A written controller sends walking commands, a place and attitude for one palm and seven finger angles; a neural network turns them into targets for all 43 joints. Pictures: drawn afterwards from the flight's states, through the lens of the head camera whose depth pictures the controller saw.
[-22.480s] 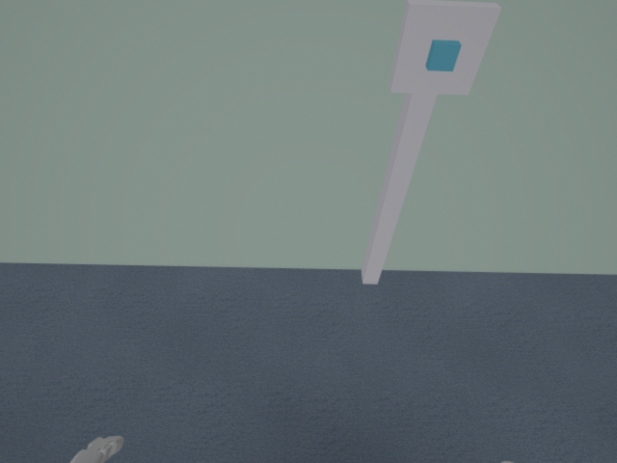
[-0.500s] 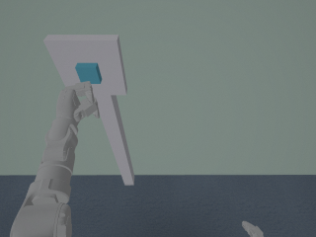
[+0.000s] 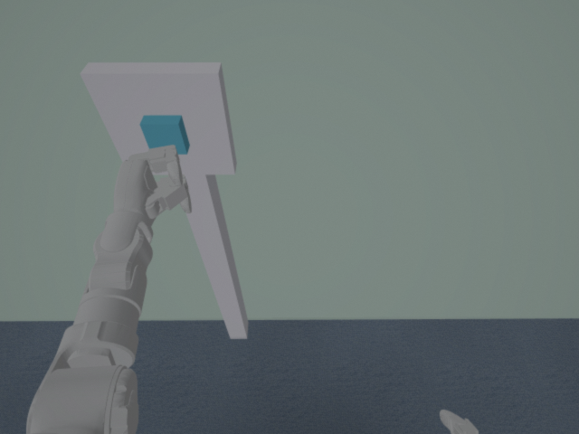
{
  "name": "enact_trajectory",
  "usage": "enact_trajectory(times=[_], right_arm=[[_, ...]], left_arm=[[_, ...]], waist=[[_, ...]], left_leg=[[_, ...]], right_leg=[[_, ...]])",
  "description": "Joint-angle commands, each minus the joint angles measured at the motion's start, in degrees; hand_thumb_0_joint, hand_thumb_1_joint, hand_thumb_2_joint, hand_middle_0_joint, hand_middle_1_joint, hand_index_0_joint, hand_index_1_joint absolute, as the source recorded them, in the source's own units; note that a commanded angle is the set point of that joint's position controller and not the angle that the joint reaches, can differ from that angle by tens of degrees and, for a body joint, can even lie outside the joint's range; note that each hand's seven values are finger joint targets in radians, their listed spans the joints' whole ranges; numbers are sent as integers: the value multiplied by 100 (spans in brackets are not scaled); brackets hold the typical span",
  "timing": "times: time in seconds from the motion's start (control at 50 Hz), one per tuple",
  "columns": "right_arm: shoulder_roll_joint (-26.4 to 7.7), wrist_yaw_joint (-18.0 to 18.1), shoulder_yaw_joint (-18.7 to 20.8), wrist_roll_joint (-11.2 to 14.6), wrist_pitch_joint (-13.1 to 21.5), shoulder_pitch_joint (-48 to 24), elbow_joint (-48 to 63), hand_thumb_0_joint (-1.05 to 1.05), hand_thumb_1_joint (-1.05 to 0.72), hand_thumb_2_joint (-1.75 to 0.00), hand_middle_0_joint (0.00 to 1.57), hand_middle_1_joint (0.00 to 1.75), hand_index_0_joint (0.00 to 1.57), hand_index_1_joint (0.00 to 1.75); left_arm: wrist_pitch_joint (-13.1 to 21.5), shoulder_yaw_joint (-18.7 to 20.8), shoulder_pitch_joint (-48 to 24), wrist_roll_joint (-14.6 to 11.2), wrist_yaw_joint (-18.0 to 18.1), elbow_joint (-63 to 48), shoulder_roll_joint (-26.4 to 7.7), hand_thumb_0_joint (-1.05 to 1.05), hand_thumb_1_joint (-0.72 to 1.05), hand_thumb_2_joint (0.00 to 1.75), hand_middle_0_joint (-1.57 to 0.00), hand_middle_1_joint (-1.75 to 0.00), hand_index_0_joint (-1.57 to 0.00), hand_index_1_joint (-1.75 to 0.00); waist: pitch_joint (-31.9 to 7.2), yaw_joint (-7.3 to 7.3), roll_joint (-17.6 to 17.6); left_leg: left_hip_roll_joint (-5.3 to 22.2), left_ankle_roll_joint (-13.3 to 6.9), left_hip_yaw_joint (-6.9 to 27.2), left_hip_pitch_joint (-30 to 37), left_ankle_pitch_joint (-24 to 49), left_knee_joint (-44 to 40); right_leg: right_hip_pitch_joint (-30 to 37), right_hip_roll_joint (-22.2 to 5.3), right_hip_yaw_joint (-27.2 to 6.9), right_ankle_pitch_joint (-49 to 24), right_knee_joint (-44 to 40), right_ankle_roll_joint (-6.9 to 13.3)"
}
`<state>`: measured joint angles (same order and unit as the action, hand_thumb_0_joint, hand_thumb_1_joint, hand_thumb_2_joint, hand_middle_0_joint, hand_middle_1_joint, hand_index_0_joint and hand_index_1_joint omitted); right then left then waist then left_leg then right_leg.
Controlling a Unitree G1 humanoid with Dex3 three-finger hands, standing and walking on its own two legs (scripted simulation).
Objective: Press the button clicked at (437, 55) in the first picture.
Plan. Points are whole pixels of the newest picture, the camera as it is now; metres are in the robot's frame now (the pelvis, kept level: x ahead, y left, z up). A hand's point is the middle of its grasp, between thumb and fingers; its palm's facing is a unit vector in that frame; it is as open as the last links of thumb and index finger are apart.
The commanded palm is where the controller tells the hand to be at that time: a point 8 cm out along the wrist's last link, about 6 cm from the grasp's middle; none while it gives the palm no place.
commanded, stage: press the button with the knuckle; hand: left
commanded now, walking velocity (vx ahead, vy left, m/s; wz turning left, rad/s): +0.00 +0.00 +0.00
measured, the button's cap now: (166, 133) +0.50 +0.19 +0.16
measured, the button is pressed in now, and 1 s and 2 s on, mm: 0 13 0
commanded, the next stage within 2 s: hold the button down briefly in 0.90 s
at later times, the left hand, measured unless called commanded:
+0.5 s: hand (187, 174) +0.44 +0.16 +0.13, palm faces +0.04 -1.00 -0.02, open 3.1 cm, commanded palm +0.42 +0.21 +0.12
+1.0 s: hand (185, 167) +0.46 +0.16 +0.13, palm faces +0.03 -1.00 -0.02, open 2.9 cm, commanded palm +0.46 +0.21 +0.12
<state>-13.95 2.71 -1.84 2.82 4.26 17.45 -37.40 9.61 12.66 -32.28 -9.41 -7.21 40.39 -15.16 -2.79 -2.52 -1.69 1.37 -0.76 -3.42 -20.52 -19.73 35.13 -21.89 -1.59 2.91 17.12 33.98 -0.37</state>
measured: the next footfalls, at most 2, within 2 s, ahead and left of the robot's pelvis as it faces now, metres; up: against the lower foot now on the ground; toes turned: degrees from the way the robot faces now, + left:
none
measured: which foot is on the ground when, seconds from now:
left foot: down 0.00-1.00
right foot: down 0.00-1.00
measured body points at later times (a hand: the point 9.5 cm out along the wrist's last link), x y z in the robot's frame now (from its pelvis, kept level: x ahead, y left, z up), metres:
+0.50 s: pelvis -0.01 -0.01 +0.00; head +0.03 -0.01 +0.44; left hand +0.43 +0.21 +0.13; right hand +0.06 -0.27 -0.12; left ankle -0.02 +0.11 -0.73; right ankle +0.00 -0.12 -0.73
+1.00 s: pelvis -0.03 +0.00 -0.01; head +0.03 +0.00 +0.43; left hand +0.45 +0.22 +0.13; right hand -0.01 -0.27 -0.13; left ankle -0.02 +0.11 -0.73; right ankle +0.00 -0.12 -0.73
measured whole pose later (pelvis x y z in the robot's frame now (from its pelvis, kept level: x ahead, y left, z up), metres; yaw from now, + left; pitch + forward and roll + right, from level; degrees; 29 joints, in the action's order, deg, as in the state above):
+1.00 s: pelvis -0.03 +0.00 -0.01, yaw +1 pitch +10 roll -1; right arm -15.8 2.5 -1.9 1.5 4.2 22.3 -41.1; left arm 18.7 17.0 -54.0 -6.2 -9.0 69.2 -24.0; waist -2.5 -7.3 -1.2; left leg 1.9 -0.6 -1.9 -31.7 -19.1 40.9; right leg -31.9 -1.3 4.1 16.1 38.2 0.1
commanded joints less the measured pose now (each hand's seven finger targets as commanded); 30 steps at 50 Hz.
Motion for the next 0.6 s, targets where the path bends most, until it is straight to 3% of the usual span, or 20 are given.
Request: enact_trajectory(times=[0.0, 0.02, 0.08, 0.1, 0.12, 0.14, 0.18, 0.2, 0.22, 0.24, 0.32, 0.34, 0.36, 0.38, 0.4, 0.44, 0.48, 0.56, 0.58], right_arm=[[-832, 59, 304, -28, 206, 39, 624, 0, -90, -90, 20, 30, 20, 30], [-812, 50, 300, -26, 207, 32, 619, 0, -90, -90, 20, 30, 20, 30], [-801, 31, 315, -27, 191, 76, 588, 0, -90, -90, 20, 30, 20, 30], [-814, 24, 320, -44, 183, 107, 579, 0, -90, -90, 20, 30, 20, 30], [-817, 27, 333, -33, 165, 107, 589, 0, -90, -90, 20, 30, 20, 30], [-809, 18, 324, -40, 167, 108, 602, 0, -90, -90, 20, 30, 20, 30], [-815, 20, 346, -46, 174, 128, 581, 0, -90, -90, 20, 30, 20, 30], [-839, 19, 340, -53, 161, 179, 559, 0, -90, -90, 20, 30, 20, 30], [-835, 24, 334, -39, 143, 160, 550, 0, -90, -90, 20, 30, 20, 30], [-835, 23, 325, -44, 143, 178, 541, 0, -90, -90, 20, 30, 20, 30], [-875, 41, 325, -62, 105, 255, 487, 0, -90, -90, 20, 30, 20, 30], [-879, 43, 318, -62, 94, 270, 480, 0, -90, -90, 20, 30, 20, 30], [-853, 37, 313, -62, 95, 270, 472, 0, -90, -90, 20, 30, 20, 30], [-842, 28, 313, -61, 103, 282, 469, 0, -90, -90, 20, 30, 20, 30], [-872, 31, 322, -71, 95, 346, 428, 0, -90, -90, 20, 30, 20, 30], [-883, 29, 331, -69, 99, 386, 415, 0, -90, -90, 20, 30, 20, 30], [-935, 45, 335, -73, 91, 461, 368, 0, -90, -90, 20, 30, 20, 30], [-959, 55, 335, -88, 75, 590, 271, 0, -90, -90, 20, 30, 20, 30], [-958, 52, 341, -100, 81, 604, 257, 0, -90, -90, 20, 30, 20, 30]], left_arm=[[375, 384, -2456, -66, 11, -1102, -1178, 0, 90, 90, -130, -150, -130, -150], [370, 291, -2569, -63, 10, -1042, -1029, 0, 90, 90, -130, -150, -130, -150], [392, 245, -2696, 22, 18, -965, -1032, 0, 90, 90, -130, -150, -130, -150], [429, 235, -2798, 36, 24, -1014, -1051, 0, 90, 90, -130, -150, -130, -150], [441, 361, -2706, 47, 41, -936, -1178, 0, 90, 90, -130, -150, -130, -150], [457, 224, -2821, 20, 32, -991, -1017, 0, 90, 90, -130, -150, -130, -150], [499, 308, -2898, -2, 40, -943, -1068, 0, 90, 90, -130, -150, -130, -150], [508, 357, -2868, -10, 49, -850, -1145, 0, 90, 90, -130, -150, -130, -150], [506, 370, -2885, 15, 48, -724, -1179, 0, 90, 90, -130, -150, -130, -150], [522, 288, -3145, 7, 56, -705, -1101, 0, 90, 90, -130, -150, -130, -150], [603, 593, -3345, 102, 85, -298, -1538, 0, 90, 90, -130, -150, -130, -150], [638, 570, -3425, 128, 76, -238, -1555, 0, 90, 90, -130, -150, -130, -150], [693, 449, -3627, 150, 60, -279, -1454, 0, 90, 90, -130, -150, -130, -150], [710, 363, -3648, 136, 40, -130, -1317, 0, 90, 90, -130, -150, -130, -150], [761, 450, -3763, 145, 36, -43, -1461, 0, 90, 90, -130, -150, -130, -150], [827, 337, -3964, 124, -19, 108, -1346, 0, 90, 90, -130, -150, -130, -150], [847, 520, -4016, 109, -40, 400, -1575, 0, 90, 90, -130, -150, -130, -150], [942, 557, -4544, 149, -64, 673, -1729, 0, 90, 90, -130, -150, -130, -150], [976, 615, -4615, 164, -60, 694, -1796, 0, 90, 90, -130, -150, -130, -150]], waist=[[-1738, -12, 285], [-1678, -58, 227], [-1670, -48, -50], [-1727, -85, 28], [-1745, -31, -14], [-1805, -82, 28], [-1908, -65, 15], [-1881, -88, 239], [-1773, -83, 97], [-1737, -160, 196], [-1678, -140, 167], [-1698, -160, 130], [-1755, -195, -129], [-1716, -216, -94], [-1756, -250, 23], [-1832, -307, -16], [-1817, -324, 218], [-1791, -449, 187], [-1832, -447, 46]], left_leg=[[-63, -23, 313, 657, 2040, -383], [-72, -33, 289, 671, 2064, -372], [-72, -9, 302, 695, 2102, -340], [-72, -21, 317, 721, 2154, -309], [-67, -15, 319, 709, 2145, -317], [-80, -19, 309, 738, 2100, -311], [-80, -20, 288, 755, 2106, -290], [-74, -32, 317, 680, 2120, -287], [-76, -23, 287, 615, 2014, -300], [-91, -38, 292, 575, 1869, -303], [-115, -66, 268, 380, 1625, -292], [-127, -64, 268, 352, 1607, -288], [-131, -52, 264, 441, 1644, -268], [-127, -51, 267, 429, 1573, -246], [-116, -59, 290, 398, 1553, -224], [-117, -54, 302, 423, 1448, -215], [-116, -65, 304, 265, 1368, -204], [-127, -86, 311, 130, 1204, -155], [-139, -87, 300, 124, 1158, -140]], right_leg=[[772, 202, -44, -2077, -191, 198], [704, 192, -57, -2135, -198, 187], [583, 185, -49, -2062, -166, 207], [599, 194, -48, -2097, -156, 204], [606, 195, -60, -2068, -152, 210], [604, 204, -58, -2069, -157, 201], [632, 204, -74, -2108, -149, 202], [683, 213, -58, -2130, -150, 198], [625, 204, -76, -2066, -157, 198], [568, 202, -73, -1994, -174, 180], [572, 191, -137, -1844, -183, 184], [572, 187, -140, -1840, -170, 189], [490, 185, -140, -1843, -144, 200], [414, 193, -137, -1782, -154, 196], [409, 201, -132, -1742, -141, 196], [314, 209, -143, -1640, -141, 187], [356, 212, -143, -1628, -132, 177], [220, 208, -190, -1507, -130, 139], [199, 202, -217, -1464, -133, 134]])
